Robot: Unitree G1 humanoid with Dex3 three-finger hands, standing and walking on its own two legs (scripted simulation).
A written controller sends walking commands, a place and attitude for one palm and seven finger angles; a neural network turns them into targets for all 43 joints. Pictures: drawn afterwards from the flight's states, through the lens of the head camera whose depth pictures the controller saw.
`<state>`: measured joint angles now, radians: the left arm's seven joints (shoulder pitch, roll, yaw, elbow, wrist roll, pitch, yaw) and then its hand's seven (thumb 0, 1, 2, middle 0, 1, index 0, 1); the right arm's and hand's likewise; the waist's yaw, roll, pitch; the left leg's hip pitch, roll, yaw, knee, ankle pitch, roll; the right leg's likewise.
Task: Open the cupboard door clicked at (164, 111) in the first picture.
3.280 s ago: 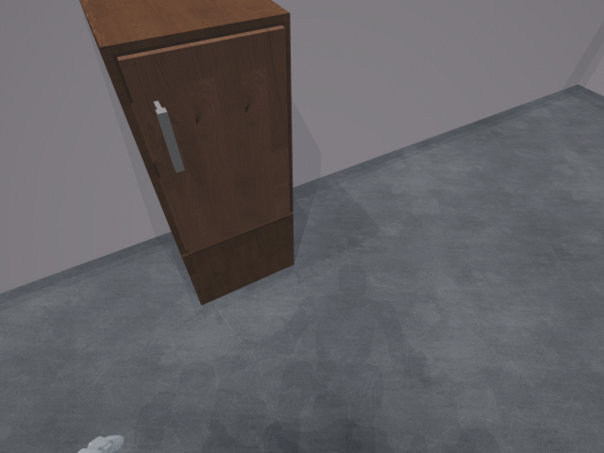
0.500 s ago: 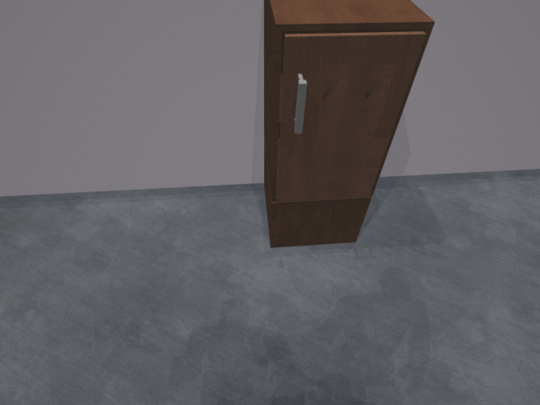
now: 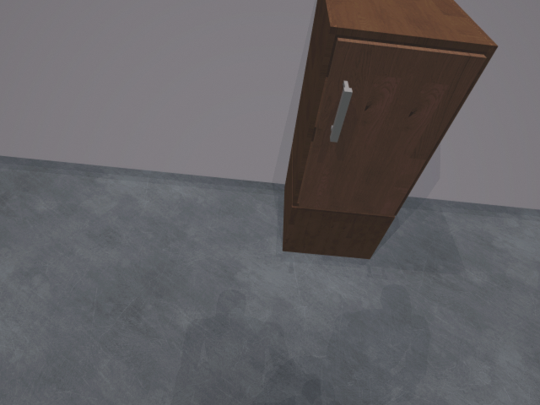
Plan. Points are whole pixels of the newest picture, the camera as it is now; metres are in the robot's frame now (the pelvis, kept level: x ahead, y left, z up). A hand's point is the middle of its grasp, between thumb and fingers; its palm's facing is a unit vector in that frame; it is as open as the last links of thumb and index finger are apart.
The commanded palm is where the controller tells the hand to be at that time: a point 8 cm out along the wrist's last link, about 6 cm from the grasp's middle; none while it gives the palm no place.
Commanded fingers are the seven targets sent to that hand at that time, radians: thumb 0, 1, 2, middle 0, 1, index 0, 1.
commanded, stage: take the last steps up to it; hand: left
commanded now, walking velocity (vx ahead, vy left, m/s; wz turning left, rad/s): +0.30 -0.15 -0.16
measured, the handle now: (339, 112) +0.82 -0.10 +0.00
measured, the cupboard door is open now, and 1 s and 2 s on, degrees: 0 0 0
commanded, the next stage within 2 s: come to a stop and stand still in 0.58 s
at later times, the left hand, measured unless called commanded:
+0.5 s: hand (230, 326) +0.29 +0.10 -0.18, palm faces -0.07 -0.97 -0.22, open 7.4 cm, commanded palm none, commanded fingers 0.00 0.90 0.90 -0.20 -0.30 -0.20 -0.30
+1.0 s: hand (253, 313) +0.32 +0.06 -0.17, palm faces +0.00 -0.98 -0.19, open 7.3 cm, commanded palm none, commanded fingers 0.00 0.90 0.90 -0.20 -0.30 -0.20 -0.30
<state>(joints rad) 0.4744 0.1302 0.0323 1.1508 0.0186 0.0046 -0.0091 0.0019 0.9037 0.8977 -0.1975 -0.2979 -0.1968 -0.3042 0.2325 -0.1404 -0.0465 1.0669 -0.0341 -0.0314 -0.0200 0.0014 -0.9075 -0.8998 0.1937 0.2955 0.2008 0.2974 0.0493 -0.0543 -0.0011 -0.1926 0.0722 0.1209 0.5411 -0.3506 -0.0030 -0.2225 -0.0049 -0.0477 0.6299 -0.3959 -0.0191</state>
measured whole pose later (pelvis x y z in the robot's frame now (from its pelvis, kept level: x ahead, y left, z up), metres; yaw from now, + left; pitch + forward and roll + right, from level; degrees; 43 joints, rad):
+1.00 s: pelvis +0.29 -0.12 +0.01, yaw -4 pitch +0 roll -2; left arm 0.22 0.17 0.06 1.03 0.01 0.05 0.02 0.00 0.92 0.90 -0.20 -0.30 -0.20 -0.30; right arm 0.11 -0.14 -0.04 0.99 -0.03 0.00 -0.06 -0.02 -0.94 -0.90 0.20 0.30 0.21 0.30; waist 0.02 0.00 0.11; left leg -0.27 0.09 0.16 0.50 -0.22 0.03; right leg -0.39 -0.02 -0.01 0.97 -0.51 0.02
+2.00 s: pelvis +0.24 -0.13 +0.02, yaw -3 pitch +1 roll -1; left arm 0.28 0.21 0.06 1.10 0.02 0.04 0.00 0.00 0.91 0.90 -0.19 -0.30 -0.19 -0.30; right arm 0.35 -0.11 -0.01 1.10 -0.03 -0.02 -0.05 0.00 -0.92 -0.90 0.20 0.30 0.20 0.30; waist -0.01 -0.07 0.01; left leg -0.10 0.01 0.05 0.33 -0.25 0.02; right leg -0.41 -0.03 -0.01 0.87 -0.32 0.04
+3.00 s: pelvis +0.24 -0.16 +0.01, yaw -3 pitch -2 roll +0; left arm 0.28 0.12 0.00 1.17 0.00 0.00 0.03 0.00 0.91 0.90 -0.20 -0.30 -0.20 -0.30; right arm 0.28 -0.12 0.00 1.16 -0.02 0.00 -0.04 0.00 -0.91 -0.90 0.19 0.30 0.20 0.30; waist 0.01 0.00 0.04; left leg -0.08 0.05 0.04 0.38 -0.28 -0.03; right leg -0.16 0.01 -0.07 0.38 -0.20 -0.03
